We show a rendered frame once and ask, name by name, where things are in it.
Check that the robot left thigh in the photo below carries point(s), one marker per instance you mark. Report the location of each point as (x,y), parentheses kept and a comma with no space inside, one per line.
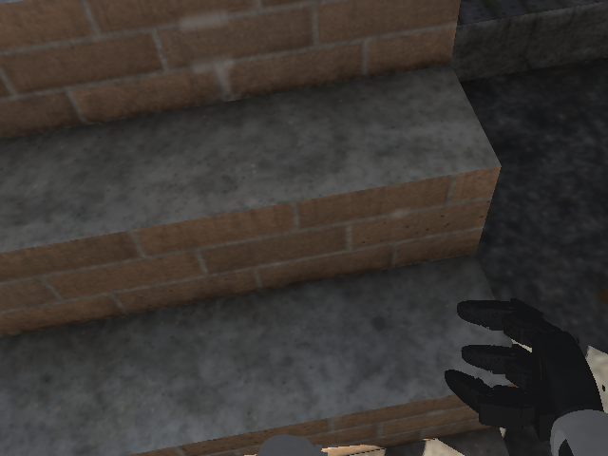
(289,445)

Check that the right robot forearm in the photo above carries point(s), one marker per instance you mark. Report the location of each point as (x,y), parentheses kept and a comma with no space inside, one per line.
(580,433)

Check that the robot right hand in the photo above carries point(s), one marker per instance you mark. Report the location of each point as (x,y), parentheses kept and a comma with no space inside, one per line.
(555,375)

